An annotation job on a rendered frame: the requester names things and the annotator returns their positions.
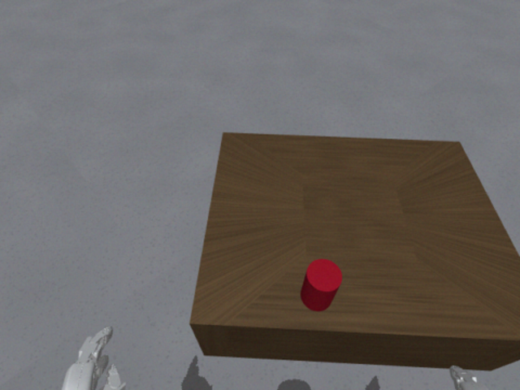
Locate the right robot hand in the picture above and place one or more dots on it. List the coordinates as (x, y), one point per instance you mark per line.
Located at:
(464, 380)

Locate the can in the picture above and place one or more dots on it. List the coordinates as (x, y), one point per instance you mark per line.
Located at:
(322, 280)

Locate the left robot hand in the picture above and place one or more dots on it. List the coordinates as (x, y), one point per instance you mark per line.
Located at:
(86, 371)

